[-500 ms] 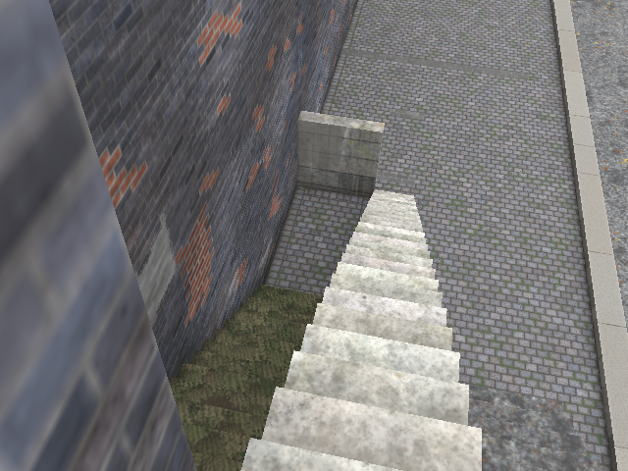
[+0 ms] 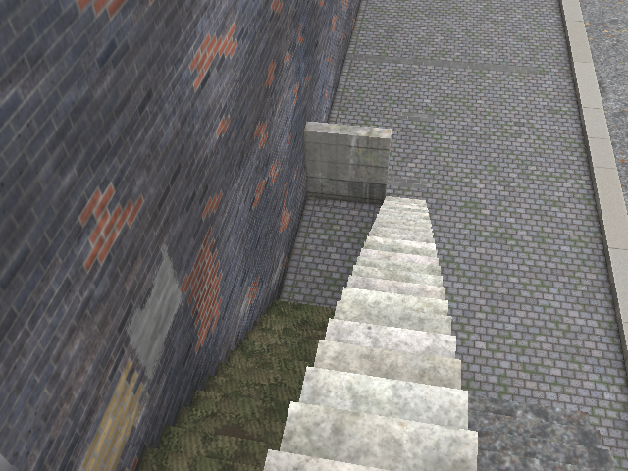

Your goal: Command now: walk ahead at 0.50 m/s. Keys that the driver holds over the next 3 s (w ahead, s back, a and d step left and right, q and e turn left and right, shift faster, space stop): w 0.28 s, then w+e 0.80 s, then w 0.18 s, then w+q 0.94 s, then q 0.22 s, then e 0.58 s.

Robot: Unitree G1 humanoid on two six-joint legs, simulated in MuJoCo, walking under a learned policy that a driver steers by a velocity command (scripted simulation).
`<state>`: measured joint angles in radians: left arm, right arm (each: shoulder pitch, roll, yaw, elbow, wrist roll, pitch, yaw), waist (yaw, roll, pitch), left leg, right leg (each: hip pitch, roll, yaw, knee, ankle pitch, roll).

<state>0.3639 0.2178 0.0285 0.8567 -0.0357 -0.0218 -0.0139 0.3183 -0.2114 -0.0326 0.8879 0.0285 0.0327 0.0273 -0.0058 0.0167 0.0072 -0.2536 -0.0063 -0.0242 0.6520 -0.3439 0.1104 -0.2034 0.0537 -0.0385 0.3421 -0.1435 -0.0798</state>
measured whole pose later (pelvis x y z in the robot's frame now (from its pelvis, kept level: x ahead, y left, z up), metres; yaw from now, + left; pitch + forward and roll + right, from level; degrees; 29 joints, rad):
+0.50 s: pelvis +0.20 +0.05 -0.06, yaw -6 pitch -1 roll +1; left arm 0.51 0.14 0.02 0.99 -0.07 -0.02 -0.02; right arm 0.15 -0.23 -0.07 0.94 0.16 -0.13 0.01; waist 0.09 -0.04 -0.02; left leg -0.43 0.03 0.16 0.95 -0.25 0.09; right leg -0.30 0.02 0.08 1.15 -0.53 -0.13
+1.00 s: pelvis +0.40 +0.01 -0.30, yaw -21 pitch -2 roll +2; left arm 0.56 0.13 0.08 0.95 -0.11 0.03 0.09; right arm 0.16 -0.20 -0.04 1.02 0.11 -0.10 0.02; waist 0.04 -0.04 -0.10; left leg -0.58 -0.01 -0.02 1.23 -0.16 0.05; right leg -0.34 0.33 0.13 1.23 -0.65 -0.20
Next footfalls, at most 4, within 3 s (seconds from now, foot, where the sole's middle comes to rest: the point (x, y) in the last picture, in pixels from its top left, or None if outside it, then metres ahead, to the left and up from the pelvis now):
0.38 left None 0.23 0.14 -0.79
0.74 right None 0.34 0.02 -0.98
0.94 left None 0.49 0.14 -0.99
1.12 right None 0.43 -0.09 -0.98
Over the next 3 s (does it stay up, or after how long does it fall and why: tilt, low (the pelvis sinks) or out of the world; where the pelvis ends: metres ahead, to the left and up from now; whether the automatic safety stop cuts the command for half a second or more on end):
stays up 1.24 -0.22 -1.00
